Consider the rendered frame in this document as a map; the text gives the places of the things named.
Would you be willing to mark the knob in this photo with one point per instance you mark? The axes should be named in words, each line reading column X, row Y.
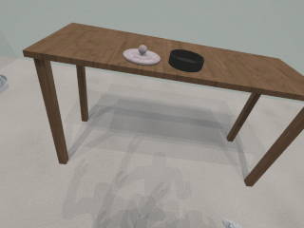
column 142, row 49

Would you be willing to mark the right robot hand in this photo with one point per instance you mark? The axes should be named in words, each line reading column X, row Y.
column 230, row 224

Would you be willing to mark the left robot hand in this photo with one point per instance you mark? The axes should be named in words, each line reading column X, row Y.
column 4, row 85

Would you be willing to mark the lid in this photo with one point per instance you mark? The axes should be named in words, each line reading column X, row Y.
column 149, row 58

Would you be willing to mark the pot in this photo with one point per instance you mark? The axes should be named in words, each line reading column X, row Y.
column 185, row 60

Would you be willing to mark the table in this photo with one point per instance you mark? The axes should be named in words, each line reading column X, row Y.
column 103, row 48

